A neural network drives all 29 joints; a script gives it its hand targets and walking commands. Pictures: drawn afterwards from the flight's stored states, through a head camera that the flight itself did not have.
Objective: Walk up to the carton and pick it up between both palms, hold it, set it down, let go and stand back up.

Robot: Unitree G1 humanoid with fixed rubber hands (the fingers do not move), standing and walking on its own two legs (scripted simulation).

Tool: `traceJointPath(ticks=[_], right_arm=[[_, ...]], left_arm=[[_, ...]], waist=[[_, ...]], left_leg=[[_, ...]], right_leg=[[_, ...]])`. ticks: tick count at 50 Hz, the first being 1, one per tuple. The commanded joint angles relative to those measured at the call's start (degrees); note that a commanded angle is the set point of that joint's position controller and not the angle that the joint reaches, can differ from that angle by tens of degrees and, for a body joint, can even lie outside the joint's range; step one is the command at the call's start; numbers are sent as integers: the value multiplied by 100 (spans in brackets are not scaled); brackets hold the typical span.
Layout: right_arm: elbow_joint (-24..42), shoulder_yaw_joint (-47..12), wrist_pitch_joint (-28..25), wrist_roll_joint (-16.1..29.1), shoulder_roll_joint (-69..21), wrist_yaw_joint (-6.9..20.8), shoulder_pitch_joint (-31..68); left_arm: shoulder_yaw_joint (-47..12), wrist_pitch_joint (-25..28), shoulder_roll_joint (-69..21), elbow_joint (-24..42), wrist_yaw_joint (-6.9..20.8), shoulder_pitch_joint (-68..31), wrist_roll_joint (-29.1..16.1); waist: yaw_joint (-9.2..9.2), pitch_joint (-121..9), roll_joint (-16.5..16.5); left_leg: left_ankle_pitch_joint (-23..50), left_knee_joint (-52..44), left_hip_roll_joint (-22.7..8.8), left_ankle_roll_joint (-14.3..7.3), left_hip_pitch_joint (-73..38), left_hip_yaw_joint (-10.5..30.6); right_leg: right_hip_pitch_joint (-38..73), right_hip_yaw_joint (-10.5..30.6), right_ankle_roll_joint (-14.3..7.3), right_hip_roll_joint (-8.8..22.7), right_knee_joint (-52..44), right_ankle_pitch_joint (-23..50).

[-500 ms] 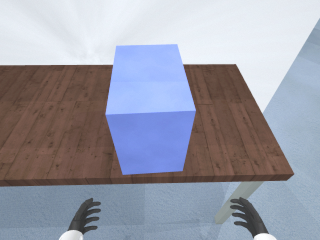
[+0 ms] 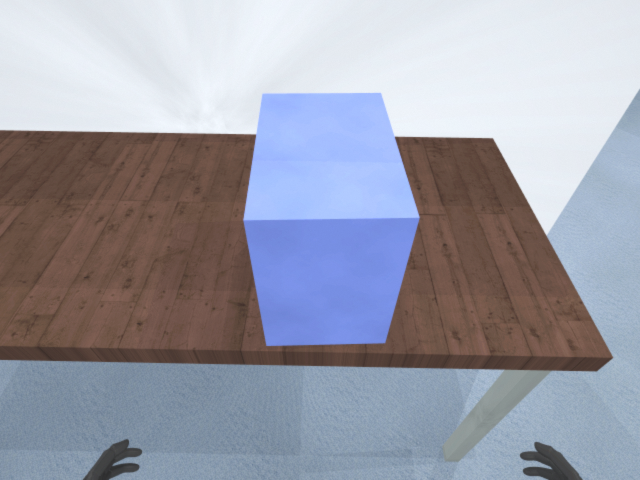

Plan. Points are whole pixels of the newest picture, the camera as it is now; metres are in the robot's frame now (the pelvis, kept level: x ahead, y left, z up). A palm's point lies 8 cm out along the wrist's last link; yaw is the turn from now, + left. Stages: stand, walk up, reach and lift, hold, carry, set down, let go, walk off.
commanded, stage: stand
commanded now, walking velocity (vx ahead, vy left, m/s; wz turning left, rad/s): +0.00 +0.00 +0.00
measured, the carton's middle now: (324, 218) +0.47 +0.01 +0.07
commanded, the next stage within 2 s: none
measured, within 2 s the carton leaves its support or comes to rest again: neither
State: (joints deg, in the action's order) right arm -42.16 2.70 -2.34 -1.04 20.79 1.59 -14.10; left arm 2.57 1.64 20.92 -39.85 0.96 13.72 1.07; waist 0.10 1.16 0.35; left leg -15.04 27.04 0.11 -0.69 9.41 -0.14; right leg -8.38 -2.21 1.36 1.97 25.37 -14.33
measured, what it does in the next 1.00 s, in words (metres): stands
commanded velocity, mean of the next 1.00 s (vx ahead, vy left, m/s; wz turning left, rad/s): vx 0.00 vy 0.00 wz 0.00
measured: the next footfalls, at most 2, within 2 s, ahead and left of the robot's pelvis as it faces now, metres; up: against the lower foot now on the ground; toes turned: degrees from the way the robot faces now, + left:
none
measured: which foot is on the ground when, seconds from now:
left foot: down 0.00-1.00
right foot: down 0.00-1.00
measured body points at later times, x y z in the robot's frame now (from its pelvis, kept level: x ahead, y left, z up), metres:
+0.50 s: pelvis -0.02 +0.00 +0.00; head -0.02 +0.01 +0.45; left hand +0.08 +0.31 -0.10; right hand +0.10 -0.30 -0.10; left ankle +0.00 +0.11 -0.74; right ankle -0.01 -0.13 -0.74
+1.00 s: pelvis -0.02 -0.01 +0.01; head -0.02 +0.00 +0.46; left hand +0.07 +0.31 -0.11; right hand +0.08 -0.32 -0.10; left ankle +0.00 +0.11 -0.74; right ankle -0.01 -0.13 -0.74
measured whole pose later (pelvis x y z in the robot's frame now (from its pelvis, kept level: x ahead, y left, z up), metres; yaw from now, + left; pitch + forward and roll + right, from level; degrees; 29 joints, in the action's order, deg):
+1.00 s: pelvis -0.02 -0.01 +0.01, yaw +1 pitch -3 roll +0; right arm -54.3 0.7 -1.8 -0.4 22.4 0.6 -11.0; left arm 0.8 1.9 22.3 -52.3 -0.2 12.4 0.0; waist -0.2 2.4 0.4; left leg -10.1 21.2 0.6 -0.3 8.1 0.8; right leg -7.3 -3.2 1.1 2.3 21.0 -10.6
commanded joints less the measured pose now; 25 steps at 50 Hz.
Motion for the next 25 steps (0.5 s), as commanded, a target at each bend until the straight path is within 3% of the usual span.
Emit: traceJointPath(ticks=[1, 25], right_arm=[[215, 217, -86, 21, 991, -32, 158], [-478, 107, -41, 59, 1062, -79, 394]], left_arm=[[165, 116, 965, 200, -59, -109, -23], [35, 123, 1078, -526, -131, -144, -72]], waist=[[7, 17, -99], [-24, 64, -49]], left_leg=[[858, -587, -639, -151, 255, 639], [574, -906, -666, -116, 217, 748]], right_leg=[[74, 441, -192, 458, -354, 519], [120, 479, -163, 589, -612, 372]])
